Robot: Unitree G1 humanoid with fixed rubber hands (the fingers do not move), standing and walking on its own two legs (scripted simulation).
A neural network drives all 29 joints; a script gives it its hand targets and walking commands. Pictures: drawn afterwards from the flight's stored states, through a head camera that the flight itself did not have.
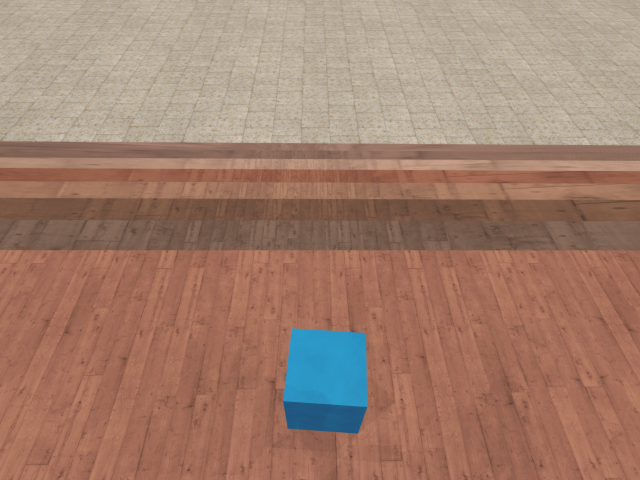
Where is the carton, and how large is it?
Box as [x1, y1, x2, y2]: [283, 328, 366, 433]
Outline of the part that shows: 292,328 283,398 288,428 357,433 366,408 365,333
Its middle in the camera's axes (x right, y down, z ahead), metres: +0.02 +0.42 +1.12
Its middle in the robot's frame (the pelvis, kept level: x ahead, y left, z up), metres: +0.47 -0.01 -0.65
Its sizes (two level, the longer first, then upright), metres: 0.210 0.200 0.250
